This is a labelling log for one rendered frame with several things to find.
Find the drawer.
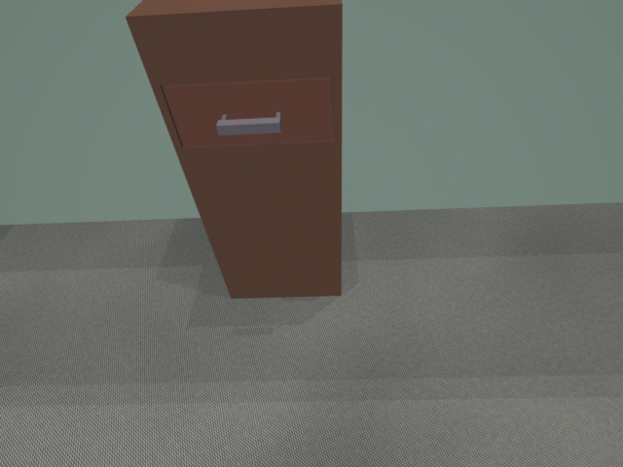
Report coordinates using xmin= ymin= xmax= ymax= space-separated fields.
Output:
xmin=163 ymin=77 xmax=332 ymax=147

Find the cabinet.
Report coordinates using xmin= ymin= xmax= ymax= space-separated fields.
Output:
xmin=126 ymin=0 xmax=343 ymax=299

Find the handle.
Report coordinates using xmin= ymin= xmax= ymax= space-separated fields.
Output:
xmin=216 ymin=112 xmax=281 ymax=135

